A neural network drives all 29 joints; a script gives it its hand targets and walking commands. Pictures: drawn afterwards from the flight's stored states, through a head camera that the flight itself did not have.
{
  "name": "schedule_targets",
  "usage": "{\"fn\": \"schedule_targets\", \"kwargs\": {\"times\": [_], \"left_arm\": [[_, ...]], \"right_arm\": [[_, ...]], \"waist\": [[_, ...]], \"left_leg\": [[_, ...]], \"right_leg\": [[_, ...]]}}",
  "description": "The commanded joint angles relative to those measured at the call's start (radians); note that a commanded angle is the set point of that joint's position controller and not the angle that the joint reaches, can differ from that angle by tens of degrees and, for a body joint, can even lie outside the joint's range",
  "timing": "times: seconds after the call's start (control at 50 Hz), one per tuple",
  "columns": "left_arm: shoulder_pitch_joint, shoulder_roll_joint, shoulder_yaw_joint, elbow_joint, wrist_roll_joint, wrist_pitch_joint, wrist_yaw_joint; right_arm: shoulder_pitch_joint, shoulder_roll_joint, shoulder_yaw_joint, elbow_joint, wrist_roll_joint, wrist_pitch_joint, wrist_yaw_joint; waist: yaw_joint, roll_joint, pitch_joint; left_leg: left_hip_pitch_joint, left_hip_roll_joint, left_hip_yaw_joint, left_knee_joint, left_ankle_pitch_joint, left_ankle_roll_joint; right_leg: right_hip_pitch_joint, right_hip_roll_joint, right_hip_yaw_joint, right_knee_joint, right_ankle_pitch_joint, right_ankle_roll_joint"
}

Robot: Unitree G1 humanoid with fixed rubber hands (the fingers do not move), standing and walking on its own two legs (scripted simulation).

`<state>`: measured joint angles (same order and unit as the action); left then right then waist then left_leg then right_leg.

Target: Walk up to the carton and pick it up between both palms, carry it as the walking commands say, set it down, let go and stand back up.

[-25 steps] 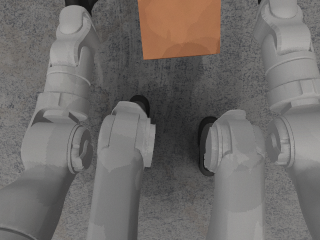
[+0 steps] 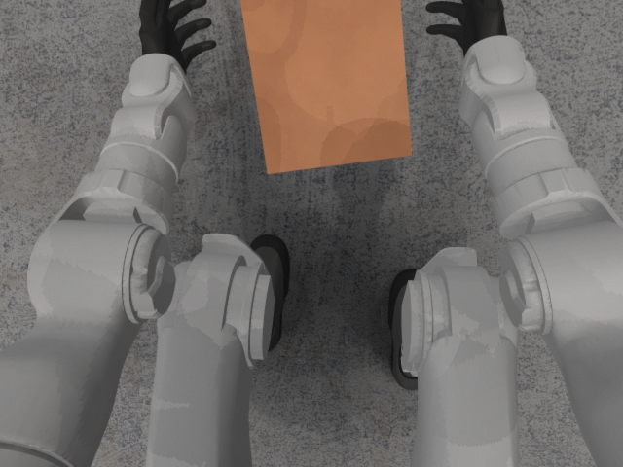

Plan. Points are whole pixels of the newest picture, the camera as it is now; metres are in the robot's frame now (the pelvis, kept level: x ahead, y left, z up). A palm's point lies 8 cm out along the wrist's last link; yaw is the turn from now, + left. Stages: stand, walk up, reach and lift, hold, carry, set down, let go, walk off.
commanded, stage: reach and lift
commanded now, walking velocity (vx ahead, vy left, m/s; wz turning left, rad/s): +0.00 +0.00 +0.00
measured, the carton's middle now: (330, 75) +0.50 +0.03 -0.27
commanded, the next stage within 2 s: none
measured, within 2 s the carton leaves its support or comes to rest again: leaves its support in 1.30 s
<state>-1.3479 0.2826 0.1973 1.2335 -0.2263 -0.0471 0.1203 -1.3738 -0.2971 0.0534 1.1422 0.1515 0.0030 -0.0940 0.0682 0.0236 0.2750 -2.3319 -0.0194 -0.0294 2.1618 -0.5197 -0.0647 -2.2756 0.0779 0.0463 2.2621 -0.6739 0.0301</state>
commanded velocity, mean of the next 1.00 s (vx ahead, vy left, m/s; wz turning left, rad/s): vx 0.00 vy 0.00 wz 0.00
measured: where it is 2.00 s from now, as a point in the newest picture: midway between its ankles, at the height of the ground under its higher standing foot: (333, 328)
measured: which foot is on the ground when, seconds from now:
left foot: down 0.00-1.00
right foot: down 0.00-1.00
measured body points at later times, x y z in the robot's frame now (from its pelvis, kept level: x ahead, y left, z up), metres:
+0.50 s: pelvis -0.01 +0.00 +0.00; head +0.35 -0.02 +0.26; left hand +0.51 +0.19 -0.18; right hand +0.53 -0.09 -0.19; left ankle +0.12 +0.13 -0.33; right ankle +0.08 -0.12 -0.33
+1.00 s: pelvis +0.00 +0.00 -0.01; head +0.35 -0.02 +0.26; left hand +0.52 +0.17 -0.18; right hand +0.54 -0.10 -0.19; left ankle +0.12 +0.13 -0.33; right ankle +0.08 -0.12 -0.33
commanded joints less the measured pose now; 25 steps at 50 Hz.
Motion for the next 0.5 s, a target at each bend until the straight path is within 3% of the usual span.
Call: {"fn": "schedule_targets", "kwargs": {"times": [0.0,0.02,0.04,0.08,0.1,0.12,0.14,0.16,0.18,0.2,0.22,0.24,0.26,0.3,0.32,0.34,0.36,0.38,0.4,0.42,0.46,0.48], "left_arm": [[-0.046,-0.028,0.006,-0.118,-0.006,-0.04,0.012],[-0.038,0.0,0.04,-0.154,0.014,-0.053,0.017],[-0.036,-0.03,0.032,-0.138,0.001,-0.047,0.013],[-0.023,-0.036,0.012,-0.151,-0.013,-0.049,0.012],[-0.023,-0.042,-0.006,-0.128,-0.035,-0.047,0.011],[-0.043,-0.069,-0.017,-0.152,-0.037,-0.051,0.007],[-0.046,-0.054,-0.028,-0.157,-0.051,-0.055,0.007],[-0.076,-0.078,-0.048,-0.185,-0.06,-0.057,0.0],[-0.085,-0.11,-0.057,-0.177,-0.063,-0.054,0.0],[-0.12,-0.116,-0.066,-0.219,-0.078,-0.062,-0.003],[-0.124,-0.101,-0.086,-0.202,-0.07,-0.06,-0.002],[-0.117,-0.077,-0.069,-0.176,-0.069,-0.059,0.002],[-0.133,-0.104,-0.092,-0.184,-0.08,-0.05,-0.001],[-0.149,-0.057,-0.058,-0.166,-0.062,-0.046,0.006],[-0.156,-0.119,-0.096,-0.167,-0.081,-0.042,0.003],[-0.158,-0.107,-0.078,-0.153,-0.058,-0.039,0.003],[-0.168,-0.047,-0.038,-0.155,-0.043,-0.037,0.011],[-0.2,-0.079,-0.037,-0.187,-0.041,-0.042,0.013],[-0.162,-0.079,-0.033,-0.116,-0.027,-0.034,0.007],[-0.218,-0.141,-0.03,-0.146,-0.009,-0.031,0.002],[-0.238,-0.173,-0.034,-0.131,-0.004,-0.036,-0.007],[-0.254,-0.192,-0.034,-0.13,-0.003,-0.035,-0.01]], "right_arm": [[-0.191,-0.069,-0.021,-0.121,-0.005,-0.044,0.003],[-0.182,-0.06,-0.016,-0.142,-0.003,-0.048,0.0],[-0.174,-0.053,-0.001,-0.123,-0.007,-0.044,0.005],[-0.193,-0.029,0.016,-0.177,0.013,-0.048,0.006],[-0.226,-0.052,0.031,-0.201,0.022,-0.057,0.007],[-0.248,-0.036,0.048,-0.218,0.03,-0.06,0.006],[-0.249,-0.018,0.048,-0.258,0.038,-0.066,0.003],[-0.276,0.003,0.077,-0.27,0.052,-0.066,0.004],[-0.27,0.01,0.089,-0.259,0.049,-0.068,0.006],[-0.296,0.047,0.106,-0.298,0.068,-0.071,0.005],[-0.303,0.049,0.103,-0.265,0.07,-0.064,0.008],[-0.299,0.021,0.113,-0.222,0.077,-0.06,0.008],[-0.286,0.025,0.093,-0.186,0.052,-0.053,0.005],[-0.265,0.018,0.065,-0.125,0.033,-0.043,-0.001],[-0.269,0.009,0.038,-0.109,0.019,-0.043,-0.006],[-0.26,0.007,0.029,-0.079,0.005,-0.038,-0.005],[-0.28,-0.047,-0.012,-0.089,-0.021,-0.041,-0.018],[-0.29,-0.016,-0.002,-0.087,-0.041,-0.042,-0.02],[-0.322,0.016,0.005,-0.104,-0.033,-0.042,-0.019],[-0.323,0.039,0.017,-0.069,-0.045,-0.044,-0.011],[-0.351,0.104,0.039,-0.039,-0.057,-0.034,-0.005],[-0.378,0.111,0.019,-0.087,-0.059,-0.035,-0.004]], "waist": [[0.005,-0.105,-1.097],[0.036,-0.119,-1.101],[0.023,-0.14,-1.098],[0.033,-0.16,-1.111],[0.025,-0.203,-1.108],[0.038,-0.18,-1.12],[0.018,-0.205,-1.152],[0.029,-0.207,-1.178],[0.018,-0.219,-1.154],[0.028,-0.213,-1.189],[0.052,-0.178,-1.16],[0.047,-0.202,-1.16],[0.015,-0.194,-1.124],[0.017,-0.163,-1.072],[-0.023,-0.142,-1.062],[-0.004,-0.116,-1.007],[-0.022,-0.116,-1.009],[-0.009,-0.111,-1.012],[0.0,-0.135,-0.984],[0.006,-0.14,-0.978],[0.004,-0.158,-0.982],[-0.006,-0.145,-0.99]], "left_leg": [[0.669,-0.029,0.068,-0.114,0.527,0.001],[0.643,-0.036,0.081,-0.102,0.538,0.0],[0.648,-0.031,0.072,-0.102,0.543,0.001],[0.628,-0.033,0.061,-0.116,0.532,0.007],[0.649,-0.03,0.052,-0.108,0.531,0.016],[0.628,-0.039,0.064,-0.107,0.536,0.008],[0.605,-0.027,0.051,-0.107,0.532,0.013],[0.62,-0.036,0.059,-0.115,0.538,0.015],[0.609,-0.03,0.055,-0.113,0.538,0.013],[0.59,-0.031,0.071,-0.11,0.535,0.008],[0.616,-0.036,0.066,-0.125,0.517,0.012],[0.615,-0.029,0.074,-0.115,0.489,0.014],[0.576,-0.031,0.064,-0.122,0.465,0.013],[0.577,-0.024,0.064,-0.128,0.413,0.004],[0.583,-0.035,0.057,-0.128,0.41,-0.002],[0.57,-0.035,0.063,-0.142,0.375,-0.006],[0.558,-0.032,0.054,-0.139,0.334,-0.006],[0.525,-0.042,0.071,-0.138,0.342,-0.022],[0.54,-0.043,0.057,-0.145,0.334,-0.006],[0.532,-0.044,0.067,-0.13,0.329,-0.015],[0.532,-0.049,0.069,-0.135,0.319,-0.013],[0.524,-0.049,0.069,-0.125,0.311,-0.011]], "right_leg": [[0.4,-0.023,-0.041,-0.259,0.484,0.009],[0.389,-0.021,-0.02,-0.262,0.49,0.01],[0.388,-0.024,-0.021,-0.261,0.495,0.007],[0.413,-0.027,-0.022,-0.261,0.507,0.014],[0.41,-0.029,-0.037,-0.255,0.488,0.017],[0.427,-0.027,-0.019,-0.264,0.505,0.009],[0.488,-0.03,-0.026,-0.25,0.548,0.015],[0.51,-0.023,-0.027,-0.249,0.555,0.013],[0.494,-0.027,-0.031,-0.256,0.55,0.011],[0.53,-0.021,-0.018,-0.268,0.564,0.007],[0.499,-0.014,-0.025,-0.257,0.532,0.004],[0.508,-0.021,-0.02,-0.263,0.497,0.009],[0.479,-0.021,-0.023,-0.268,0.479,0.008],[0.454,-0.024,-0.013,-0.277,0.425,0.002],[0.444,-0.02,-0.024,-0.271,0.411,-0.006],[0.416,-0.02,-0.019,-0.285,0.369,-0.003],[0.417,-0.028,-0.012,-0.287,0.337,-0.006],[0.462,-0.025,0.002,-0.296,0.358,-0.012],[0.447,-0.02,-0.015,-0.296,0.348,0.002],[0.452,-0.022,-0.002,-0.298,0.342,-0.008],[0.486,-0.016,0.008,-0.301,0.337,-0.008],[0.475,-0.013,0.004,-0.289,0.33,-0.003]]}}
